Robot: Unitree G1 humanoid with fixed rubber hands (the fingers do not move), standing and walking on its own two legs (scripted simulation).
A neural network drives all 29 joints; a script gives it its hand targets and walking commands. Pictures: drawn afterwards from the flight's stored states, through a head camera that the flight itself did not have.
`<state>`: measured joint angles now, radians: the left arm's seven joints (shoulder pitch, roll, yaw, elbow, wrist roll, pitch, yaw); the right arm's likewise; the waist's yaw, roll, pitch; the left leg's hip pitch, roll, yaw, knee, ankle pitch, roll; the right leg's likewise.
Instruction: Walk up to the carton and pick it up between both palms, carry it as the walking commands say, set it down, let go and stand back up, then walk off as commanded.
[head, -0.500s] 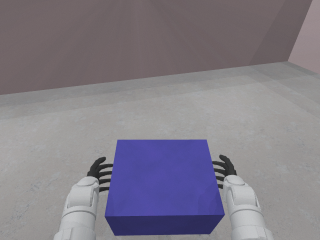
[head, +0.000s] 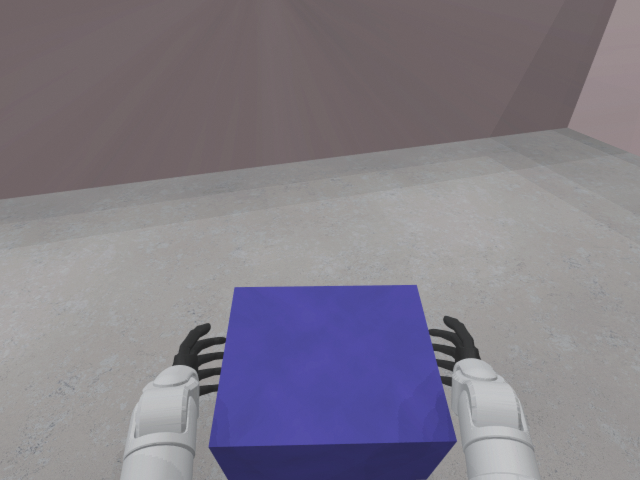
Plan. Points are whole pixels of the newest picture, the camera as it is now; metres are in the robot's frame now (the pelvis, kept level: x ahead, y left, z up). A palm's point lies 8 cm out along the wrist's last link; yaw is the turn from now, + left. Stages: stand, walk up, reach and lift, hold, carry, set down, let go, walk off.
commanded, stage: reach and lift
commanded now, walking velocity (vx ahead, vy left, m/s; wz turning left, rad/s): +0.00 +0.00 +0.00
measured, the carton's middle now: (327, 380) +0.32 -0.01 -0.02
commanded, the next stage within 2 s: hold in 0.56 s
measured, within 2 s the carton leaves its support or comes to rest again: neither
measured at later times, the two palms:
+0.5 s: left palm (183, 385) +0.27 +0.17 +0.05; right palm (468, 373) +0.27 -0.19 +0.05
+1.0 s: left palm (182, 386) +0.27 +0.17 +0.05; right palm (467, 376) +0.27 -0.19 +0.05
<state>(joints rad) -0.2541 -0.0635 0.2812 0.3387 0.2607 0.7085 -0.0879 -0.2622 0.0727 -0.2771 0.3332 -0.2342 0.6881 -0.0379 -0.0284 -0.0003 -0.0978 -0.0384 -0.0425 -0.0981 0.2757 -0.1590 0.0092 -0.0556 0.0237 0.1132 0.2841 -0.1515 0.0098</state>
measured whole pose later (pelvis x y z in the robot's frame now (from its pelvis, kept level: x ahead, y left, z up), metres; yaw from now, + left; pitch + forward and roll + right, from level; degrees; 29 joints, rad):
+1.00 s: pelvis +0.00 -0.01 +0.00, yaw +0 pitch -5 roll +0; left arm -0.23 -0.07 0.27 0.31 0.27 0.73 -0.10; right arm -0.23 0.07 -0.28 0.32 -0.23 0.69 -0.03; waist -0.01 -0.01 -0.10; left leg -0.02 -0.04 -0.10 0.27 -0.16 0.00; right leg -0.04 0.03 0.10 0.29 -0.16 0.00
